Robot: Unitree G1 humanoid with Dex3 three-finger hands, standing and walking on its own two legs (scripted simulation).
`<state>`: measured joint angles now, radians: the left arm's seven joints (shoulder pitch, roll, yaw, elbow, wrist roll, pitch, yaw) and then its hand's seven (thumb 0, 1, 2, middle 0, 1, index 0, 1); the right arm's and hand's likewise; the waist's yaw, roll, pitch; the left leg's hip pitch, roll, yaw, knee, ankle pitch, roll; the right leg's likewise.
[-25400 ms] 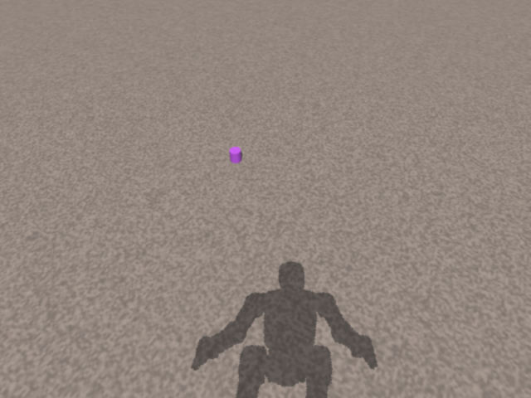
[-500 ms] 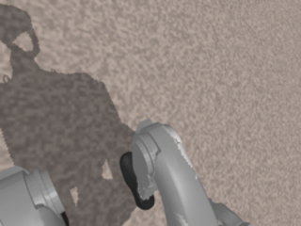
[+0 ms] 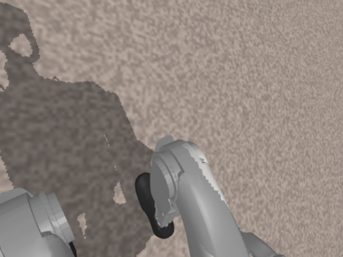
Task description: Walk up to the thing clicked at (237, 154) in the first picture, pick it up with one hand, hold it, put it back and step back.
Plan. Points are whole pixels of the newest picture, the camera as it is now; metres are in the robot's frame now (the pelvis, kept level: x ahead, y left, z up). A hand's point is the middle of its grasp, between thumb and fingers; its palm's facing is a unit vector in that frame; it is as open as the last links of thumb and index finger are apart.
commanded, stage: open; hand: left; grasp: from above
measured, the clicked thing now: out of the picture +0.46 +0.34 -0.27
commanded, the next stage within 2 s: withdraw in 0.34 s
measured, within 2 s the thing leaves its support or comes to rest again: neither
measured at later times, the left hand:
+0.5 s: hand out of the picture +0.44 +0.34 -0.25, palm faces -0.46 -0.16 -0.88, open 13.8 cm
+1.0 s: hand out of the picture +0.44 +0.37 -0.07, palm faces -0.44 -0.10 -0.89, open 14.1 cm
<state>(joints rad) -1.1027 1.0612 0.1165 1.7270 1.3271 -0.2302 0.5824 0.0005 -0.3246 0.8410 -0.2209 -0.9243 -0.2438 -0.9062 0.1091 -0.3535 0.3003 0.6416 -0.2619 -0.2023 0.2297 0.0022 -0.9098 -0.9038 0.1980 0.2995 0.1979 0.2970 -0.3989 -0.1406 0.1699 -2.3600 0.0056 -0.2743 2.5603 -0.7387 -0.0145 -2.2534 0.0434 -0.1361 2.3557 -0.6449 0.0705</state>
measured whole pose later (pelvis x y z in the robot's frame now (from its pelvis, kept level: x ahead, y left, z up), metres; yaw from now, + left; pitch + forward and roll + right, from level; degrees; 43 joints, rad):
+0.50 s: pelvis +0.00 +0.00 +0.00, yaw +0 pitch +29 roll -15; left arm -1.09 1.07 0.13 1.71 1.32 -0.24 0.55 0.00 -0.48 0.97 -0.08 -1.05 -0.10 -1.04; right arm 0.11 -0.35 0.31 0.63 -0.25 -0.20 0.23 0.00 -0.91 -0.90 0.20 0.30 0.20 0.30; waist -0.40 -0.14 0.18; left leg -2.35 0.00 -0.28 2.56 -0.73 -0.01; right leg -2.24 0.04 -0.14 2.35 -0.64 0.08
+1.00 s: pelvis +0.00 +0.00 +0.05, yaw +6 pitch +34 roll -10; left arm -0.98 0.79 0.00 1.24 1.13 -0.07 0.15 0.00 -0.53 1.02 -0.08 -1.01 -0.09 -1.01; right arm 0.15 -0.32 0.10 0.63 -0.10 -0.03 0.21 0.00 -0.92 -0.91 0.20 0.30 0.20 0.30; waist -0.22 0.05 -0.05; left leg -2.27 0.00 -0.16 2.35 -0.69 0.00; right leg -2.18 0.00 -0.06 2.23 -0.65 0.05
